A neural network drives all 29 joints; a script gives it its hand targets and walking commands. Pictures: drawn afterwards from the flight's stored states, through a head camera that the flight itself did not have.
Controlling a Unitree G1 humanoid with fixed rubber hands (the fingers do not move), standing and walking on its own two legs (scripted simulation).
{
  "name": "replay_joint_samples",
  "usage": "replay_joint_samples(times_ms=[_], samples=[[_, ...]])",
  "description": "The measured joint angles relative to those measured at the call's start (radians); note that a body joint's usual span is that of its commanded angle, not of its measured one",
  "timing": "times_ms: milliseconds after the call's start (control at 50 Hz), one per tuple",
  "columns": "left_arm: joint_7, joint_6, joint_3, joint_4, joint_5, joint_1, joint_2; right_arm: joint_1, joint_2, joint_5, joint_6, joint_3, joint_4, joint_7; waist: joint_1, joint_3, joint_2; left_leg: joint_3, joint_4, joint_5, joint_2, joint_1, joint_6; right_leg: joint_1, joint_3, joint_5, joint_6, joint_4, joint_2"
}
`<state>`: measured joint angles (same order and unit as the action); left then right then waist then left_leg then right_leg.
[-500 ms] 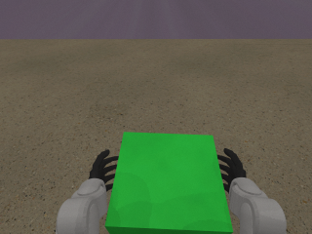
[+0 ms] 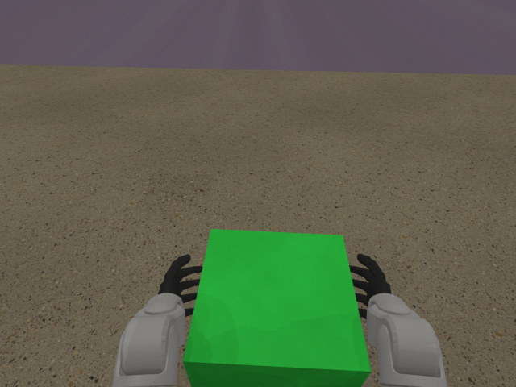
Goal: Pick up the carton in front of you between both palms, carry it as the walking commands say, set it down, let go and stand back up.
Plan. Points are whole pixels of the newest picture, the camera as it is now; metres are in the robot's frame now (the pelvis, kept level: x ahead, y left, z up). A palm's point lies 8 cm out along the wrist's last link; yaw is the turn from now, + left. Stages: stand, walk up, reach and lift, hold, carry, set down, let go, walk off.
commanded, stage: carry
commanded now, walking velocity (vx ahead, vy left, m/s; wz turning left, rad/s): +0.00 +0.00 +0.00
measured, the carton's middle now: (271, 330) +0.26 +0.00 -0.01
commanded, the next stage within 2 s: none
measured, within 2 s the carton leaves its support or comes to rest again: neither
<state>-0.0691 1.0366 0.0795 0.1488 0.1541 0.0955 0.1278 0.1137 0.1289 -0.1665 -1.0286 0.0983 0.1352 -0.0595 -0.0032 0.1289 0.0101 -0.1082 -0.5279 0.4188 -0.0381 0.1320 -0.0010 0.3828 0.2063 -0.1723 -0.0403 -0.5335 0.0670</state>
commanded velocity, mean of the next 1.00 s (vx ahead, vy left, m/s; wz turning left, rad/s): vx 0.11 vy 0.00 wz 0.00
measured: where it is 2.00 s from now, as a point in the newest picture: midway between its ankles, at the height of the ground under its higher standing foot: outside the picture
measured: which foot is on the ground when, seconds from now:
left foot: down 0.00-1.00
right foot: down 0.00-1.00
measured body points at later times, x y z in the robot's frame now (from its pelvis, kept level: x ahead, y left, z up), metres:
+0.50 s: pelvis -0.02 +0.01 +0.00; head -0.03 +0.01 +0.45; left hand +0.28 +0.16 +0.03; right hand +0.29 -0.14 +0.03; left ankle -0.09 +0.11 -0.73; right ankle +0.07 -0.10 -0.73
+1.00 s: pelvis +0.01 +0.01 +0.01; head -0.01 +0.00 +0.46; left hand +0.31 +0.16 +0.04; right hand +0.31 -0.15 +0.04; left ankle -0.09 +0.11 -0.73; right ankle +0.05 -0.10 -0.72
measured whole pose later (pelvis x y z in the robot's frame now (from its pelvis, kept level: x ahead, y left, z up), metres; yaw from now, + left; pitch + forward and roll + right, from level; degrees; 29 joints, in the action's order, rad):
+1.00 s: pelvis +0.01 +0.01 +0.01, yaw +0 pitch +2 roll -1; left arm -0.01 0.74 0.17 -0.17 0.22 0.19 0.14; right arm 0.22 0.14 -0.25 -0.74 0.17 -0.18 -0.03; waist 0.00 0.10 0.03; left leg -0.11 -0.43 0.39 -0.03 0.07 0.02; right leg 0.35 0.20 -0.31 0.00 -0.55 0.07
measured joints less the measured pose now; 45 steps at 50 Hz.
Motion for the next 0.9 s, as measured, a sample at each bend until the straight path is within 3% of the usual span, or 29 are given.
replay_joint_samples(times_ms=[280, 380, 540, 840, 900], samples=[[0.054, -0.279, 0.083, -0.336, 0.084, 0.109, 0.012, 0.113, 0.015, -0.090, 0.279, 0.091, -0.336, 0.038, 0.001, -0.036, -0.004, -0.005, -0.017, -0.019, 0.016, 0.037, 0.015, 0.022, -0.008, 0.041, 0.005, 0.018, 0.014], [0.057, -0.354, 0.106, -0.378, 0.091, 0.133, 0.017, 0.135, 0.020, -0.097, 0.352, 0.113, -0.375, 0.039, 0.002, -0.055, -0.004, -0.006, -0.025, -0.021, 0.019, 0.048, 0.019, 0.029, -0.009, 0.047, 0.005, 0.018, 0.017], [0.054, -0.325, 0.088, -0.299, 0.073, 0.119, 0.014, 0.120, 0.017, -0.071, 0.321, 0.092, -0.294, 0.033, 0.003, -0.060, 0.000, -0.005, -0.039, -0.014, 0.019, 0.060, 0.021, 0.037, -0.008, 0.046, 0.008, 0.012, 0.019], [0.054, -0.299, 0.087, -0.311, 0.075, 0.114, 0.014, 0.114, 0.016, -0.076, 0.296, 0.089, -0.306, 0.034, 0.001, -0.048, -0.001, -0.007, -0.029, -0.014, 0.026, 0.045, 0.029, 0.024, -0.012, 0.048, 0.017, 0.019, 0.024], [0.054, -0.297, 0.083, -0.316, 0.073, 0.095, 0.010, 0.100, 0.013, -0.081, 0.293, 0.075, -0.314, 0.034, 0.002, -0.036, 0.005, -0.008, 0.015, -0.022, 0.024, 0.007, 0.031, 0.012, -0.014, -0.042, 0.033, -0.002, 0.020]])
